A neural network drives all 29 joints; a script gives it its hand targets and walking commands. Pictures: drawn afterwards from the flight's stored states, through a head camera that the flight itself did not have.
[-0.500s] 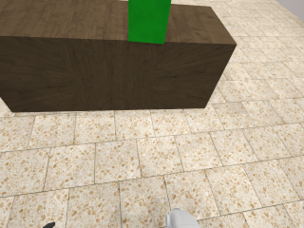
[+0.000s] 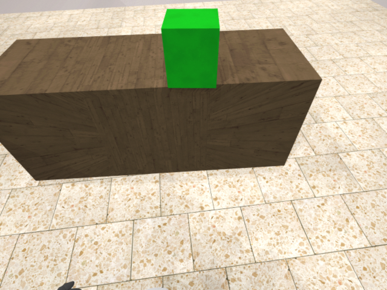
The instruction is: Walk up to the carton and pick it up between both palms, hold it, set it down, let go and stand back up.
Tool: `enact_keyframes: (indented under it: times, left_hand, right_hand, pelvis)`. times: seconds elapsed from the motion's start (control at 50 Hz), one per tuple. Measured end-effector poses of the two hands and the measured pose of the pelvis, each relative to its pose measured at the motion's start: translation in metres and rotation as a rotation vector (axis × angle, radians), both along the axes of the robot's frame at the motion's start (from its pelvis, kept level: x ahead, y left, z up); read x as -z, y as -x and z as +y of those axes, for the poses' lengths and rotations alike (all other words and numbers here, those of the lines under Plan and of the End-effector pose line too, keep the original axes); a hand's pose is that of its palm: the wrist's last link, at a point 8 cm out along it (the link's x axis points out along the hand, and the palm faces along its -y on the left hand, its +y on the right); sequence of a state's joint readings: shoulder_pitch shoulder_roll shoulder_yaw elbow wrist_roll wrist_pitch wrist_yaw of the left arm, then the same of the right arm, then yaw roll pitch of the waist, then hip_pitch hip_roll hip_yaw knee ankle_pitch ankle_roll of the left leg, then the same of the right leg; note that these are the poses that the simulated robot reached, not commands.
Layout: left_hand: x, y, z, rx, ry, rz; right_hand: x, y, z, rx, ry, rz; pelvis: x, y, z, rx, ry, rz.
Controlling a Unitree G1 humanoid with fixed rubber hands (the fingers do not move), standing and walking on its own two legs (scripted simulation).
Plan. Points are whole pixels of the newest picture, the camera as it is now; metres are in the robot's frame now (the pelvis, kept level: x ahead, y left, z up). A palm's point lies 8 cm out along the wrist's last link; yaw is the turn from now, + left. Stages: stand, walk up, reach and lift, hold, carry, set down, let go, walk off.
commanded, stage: walk up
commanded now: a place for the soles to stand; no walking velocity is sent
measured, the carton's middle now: (192, 49) +1.02 +0.03 +0.00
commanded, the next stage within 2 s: none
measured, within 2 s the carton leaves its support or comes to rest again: neither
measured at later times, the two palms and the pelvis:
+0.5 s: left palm (74, 271) +0.19 +0.30 -0.14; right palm (346, 273) +0.17 -0.30 -0.07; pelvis +0.13 +0.02 +0.00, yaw +3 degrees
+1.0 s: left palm (97, 228) +0.28 +0.26 -0.11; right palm (337, 229) +0.28 -0.34 -0.11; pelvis +0.22 -0.04 -0.01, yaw +2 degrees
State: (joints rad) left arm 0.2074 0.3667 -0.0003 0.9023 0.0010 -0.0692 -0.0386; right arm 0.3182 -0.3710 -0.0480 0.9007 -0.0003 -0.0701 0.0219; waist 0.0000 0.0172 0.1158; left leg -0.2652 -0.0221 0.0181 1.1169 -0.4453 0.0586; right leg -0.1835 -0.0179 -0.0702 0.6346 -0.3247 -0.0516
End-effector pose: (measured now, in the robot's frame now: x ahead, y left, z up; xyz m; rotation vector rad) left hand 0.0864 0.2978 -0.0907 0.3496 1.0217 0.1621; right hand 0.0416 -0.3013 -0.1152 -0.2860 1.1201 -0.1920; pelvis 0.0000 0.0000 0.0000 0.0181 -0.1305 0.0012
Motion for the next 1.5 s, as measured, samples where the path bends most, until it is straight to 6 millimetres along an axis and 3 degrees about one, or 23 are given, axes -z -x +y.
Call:
enact_keyframes:
  times: [0.1,0.22,0.36,0.44,0.58,0.72,0.82,0.92,1.1,1.16,1.26,1.34,1.42,1.5]
  left_hand:
    - [0.007,-0.011,0.01,-0.029,0.007,0.025]
    - [0.037,-0.036,0.021,-0.058,0.07,0.065]
    - [0.049,-0.077,0.017,-0.043,0.124,0.099]
    - [0.052,-0.095,0.008,-0.037,0.138,0.101]
    - [0.047,-0.127,-0.01,-0.036,0.114,0.093]
    - [0.031,-0.162,-0.032,-0.025,0.036,0.062]
    - [0.01,-0.173,-0.038,-0.04,0.001,0.018]
    - [0.006,-0.19,-0.041,-0.032,0.002,0.009]
    - [0.041,-0.204,-0.039,-0.039,0.09,0.069]
    - [0.044,-0.215,-0.045,-0.039,0.111,0.079]
    - [0.048,-0.232,-0.056,-0.037,0.124,0.1]
    - [0.046,-0.249,-0.067,-0.035,0.103,0.099]
    - [0.043,-0.267,-0.076,-0.032,0.047,0.087]
    - [0.025,-0.276,-0.076,-0.046,-0.018,0.058]
  right_hand:
    - [0.0,-0.035,0.009,-0.026,0.007,0.001]
    - [-0.012,-0.08,0.019,-0.057,0.073,0.015]
    - [-0.04,-0.106,0.013,-0.046,0.15,0.049]
    - [-0.045,-0.12,0.005,-0.044,0.171,0.064]
    - [-0.031,-0.154,-0.014,-0.048,0.14,0.045]
    - [0.008,-0.203,-0.034,-0.058,0.048,-0.029]
    - [0.006,-0.23,-0.041,-0.058,0.016,-0.085]
    - [0.002,-0.241,-0.044,-0.048,0.017,-0.085]
    - [-0.015,-0.24,-0.044,-0.041,0.105,0.02]
    - [-0.026,-0.24,-0.05,-0.031,0.131,0.053]
    - [-0.034,-0.256,-0.062,-0.032,0.149,0.071]
    - [-0.023,-0.274,-0.073,-0.036,0.128,0.071]
    - [0.004,-0.298,-0.083,-0.043,0.076,0.033]
    - [0.023,-0.318,-0.081,-0.045,0.015,0.001]
  pelvis:
    - [0.003,-0.028,0.008,-0.021,0.026,-0.021]
    - [0.01,-0.066,0.024,-0.055,0.047,0.013]
    - [0.003,-0.1,0.028,-0.05,0.039,0.07]
    - [0.002,-0.115,0.023,-0.05,0.03,0.09]
    - [0.007,-0.145,0.001,-0.05,-0.003,0.096]
    - [0.021,-0.177,-0.031,-0.033,0.017,0.054]
    - [0.012,-0.196,-0.042,-0.04,-0.004,-0.01]
    - [0.009,-0.21,-0.045,-0.033,0.001,-0.019]
    - [0.013,-0.228,-0.033,-0.05,0.024,0.041]
    - [0.009,-0.239,-0.034,-0.049,0.022,0.068]
    - [0.006,-0.258,-0.044,-0.049,0.009,0.094]
    - [0.01,-0.274,-0.057,-0.049,-0.011,0.102]
    - [0.023,-0.29,-0.073,-0.04,-0.017,0.084]
    - [0.025,-0.301,-0.082,-0.035,0.012,0.031]
